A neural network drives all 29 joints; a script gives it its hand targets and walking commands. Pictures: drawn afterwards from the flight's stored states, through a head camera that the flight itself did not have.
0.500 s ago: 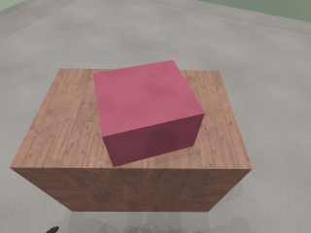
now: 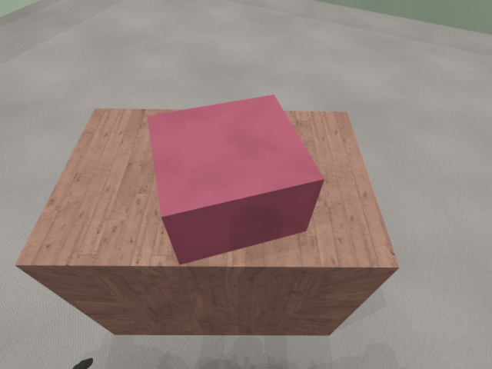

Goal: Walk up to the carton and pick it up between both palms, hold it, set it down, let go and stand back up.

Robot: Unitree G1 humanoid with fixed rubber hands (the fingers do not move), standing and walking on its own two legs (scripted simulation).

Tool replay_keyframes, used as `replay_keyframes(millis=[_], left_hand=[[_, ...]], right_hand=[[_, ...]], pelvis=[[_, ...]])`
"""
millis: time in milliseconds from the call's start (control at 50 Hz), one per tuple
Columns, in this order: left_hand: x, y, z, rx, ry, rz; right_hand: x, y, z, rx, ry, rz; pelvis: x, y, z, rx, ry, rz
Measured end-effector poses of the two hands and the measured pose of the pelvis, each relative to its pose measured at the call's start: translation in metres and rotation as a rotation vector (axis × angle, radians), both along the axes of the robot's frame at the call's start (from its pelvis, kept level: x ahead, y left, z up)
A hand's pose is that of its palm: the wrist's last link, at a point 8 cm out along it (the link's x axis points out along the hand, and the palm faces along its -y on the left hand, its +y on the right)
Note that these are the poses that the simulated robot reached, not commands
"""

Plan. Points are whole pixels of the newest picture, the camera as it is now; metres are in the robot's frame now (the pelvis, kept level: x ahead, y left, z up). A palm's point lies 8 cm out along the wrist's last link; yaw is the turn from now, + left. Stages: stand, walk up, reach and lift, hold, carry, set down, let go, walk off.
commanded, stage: stand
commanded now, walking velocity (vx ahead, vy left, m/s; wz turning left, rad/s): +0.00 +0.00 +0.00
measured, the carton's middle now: (229, 175) +0.49 +0.06 -0.04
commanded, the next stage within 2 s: none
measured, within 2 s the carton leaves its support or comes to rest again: neither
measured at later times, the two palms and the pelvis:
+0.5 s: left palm out of the picture +0.07 +0.29 -0.12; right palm out of the picture +0.07 -0.24 -0.14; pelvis +0.00 +0.00 +0.00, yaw +0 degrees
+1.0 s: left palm out of the picture +0.07 +0.29 -0.12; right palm out of the picture +0.07 -0.25 -0.14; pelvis +0.00 +0.00 +0.00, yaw +0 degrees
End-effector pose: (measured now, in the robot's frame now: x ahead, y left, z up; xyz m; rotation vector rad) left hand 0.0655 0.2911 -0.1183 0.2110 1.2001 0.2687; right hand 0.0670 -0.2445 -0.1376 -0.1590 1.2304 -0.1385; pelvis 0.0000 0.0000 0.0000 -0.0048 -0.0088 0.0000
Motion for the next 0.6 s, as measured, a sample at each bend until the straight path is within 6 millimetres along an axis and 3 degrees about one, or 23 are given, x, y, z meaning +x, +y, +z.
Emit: replay_keyframes(millis=[600], left_hand=[[0.0015,0.0003,0.0002,0.001,0.001,0.000]], right_hand=[[0.0001,-0.0002,-0.0003,-0.001,0.003,0.000]], pelvis=[[0.0009,0.0001,0.0000,0.000,0.001,0.000]])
